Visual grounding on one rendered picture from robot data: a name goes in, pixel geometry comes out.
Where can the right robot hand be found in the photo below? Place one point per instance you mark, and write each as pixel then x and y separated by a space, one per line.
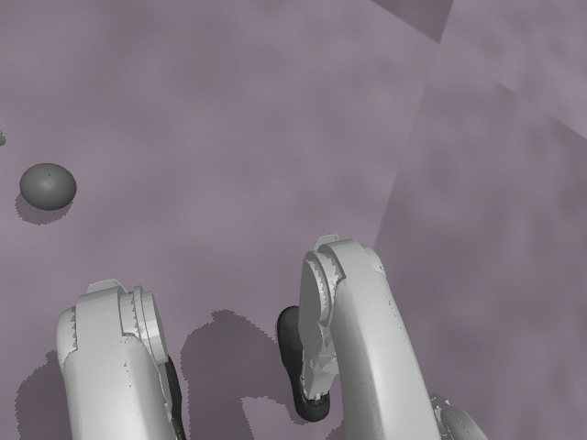
pixel 457 424

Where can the right robot foot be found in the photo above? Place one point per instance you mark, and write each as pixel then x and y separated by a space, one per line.
pixel 291 349

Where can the ball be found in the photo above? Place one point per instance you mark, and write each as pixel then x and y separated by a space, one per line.
pixel 48 186

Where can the left robot foot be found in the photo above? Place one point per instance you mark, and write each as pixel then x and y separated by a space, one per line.
pixel 176 400

